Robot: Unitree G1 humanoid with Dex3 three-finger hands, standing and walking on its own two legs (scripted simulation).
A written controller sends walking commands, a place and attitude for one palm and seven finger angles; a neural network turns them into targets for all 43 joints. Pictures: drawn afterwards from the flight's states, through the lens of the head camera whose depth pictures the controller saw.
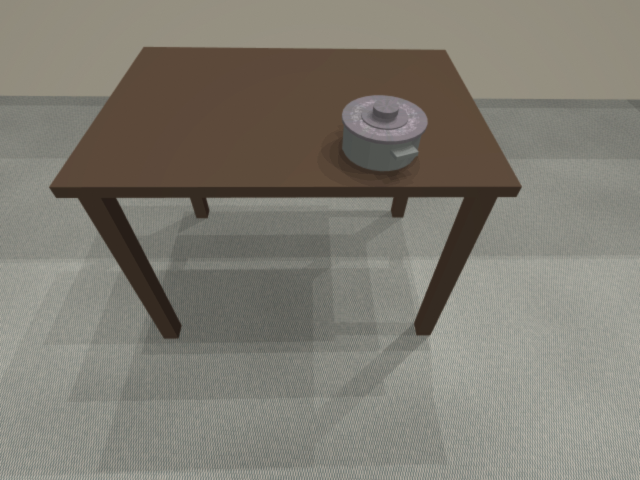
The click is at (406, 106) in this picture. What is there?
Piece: lid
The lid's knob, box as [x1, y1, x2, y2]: [373, 100, 398, 118]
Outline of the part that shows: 373,105 373,113 379,117 391,118 397,114 398,105 393,101 379,100 376,101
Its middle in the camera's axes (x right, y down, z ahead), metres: +0.14 -0.28 +0.83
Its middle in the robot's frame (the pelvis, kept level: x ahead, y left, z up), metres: +0.82 -0.10 +0.04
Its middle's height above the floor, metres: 0.82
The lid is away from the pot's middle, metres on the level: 0.00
